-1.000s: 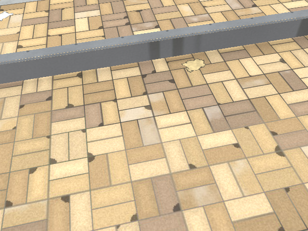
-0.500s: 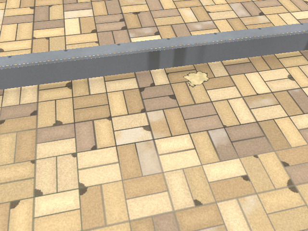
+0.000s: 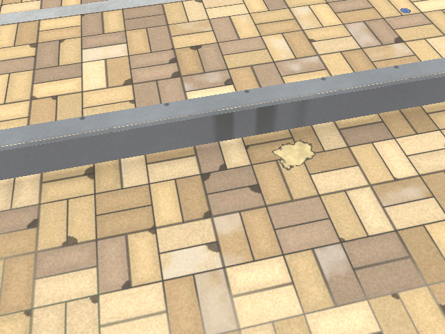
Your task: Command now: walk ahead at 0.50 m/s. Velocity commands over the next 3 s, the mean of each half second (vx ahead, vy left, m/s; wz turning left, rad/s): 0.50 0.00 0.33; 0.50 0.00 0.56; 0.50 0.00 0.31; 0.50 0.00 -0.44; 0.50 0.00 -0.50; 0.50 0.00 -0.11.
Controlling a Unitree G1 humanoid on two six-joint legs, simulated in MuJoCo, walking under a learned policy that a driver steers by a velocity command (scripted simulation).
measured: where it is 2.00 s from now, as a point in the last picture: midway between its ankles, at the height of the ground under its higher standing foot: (127, 186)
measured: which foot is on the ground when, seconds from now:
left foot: up 0.00-0.34, down 0.36-0.92, up 0.94-1.00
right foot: down 0.00-0.38, up 0.40-0.90, down 0.92-1.00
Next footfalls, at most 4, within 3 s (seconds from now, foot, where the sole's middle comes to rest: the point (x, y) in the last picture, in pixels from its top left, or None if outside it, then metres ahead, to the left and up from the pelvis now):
0.36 left None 0.35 0.13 -0.78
0.92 right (215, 262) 0.72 0.07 -0.78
1.42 left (114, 246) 0.78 0.41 -0.78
2.00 right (143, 143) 1.09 0.32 -0.61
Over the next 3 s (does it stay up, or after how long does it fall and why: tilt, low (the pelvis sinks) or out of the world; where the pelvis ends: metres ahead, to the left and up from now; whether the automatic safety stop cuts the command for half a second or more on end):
stays up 1.57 0.42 0.16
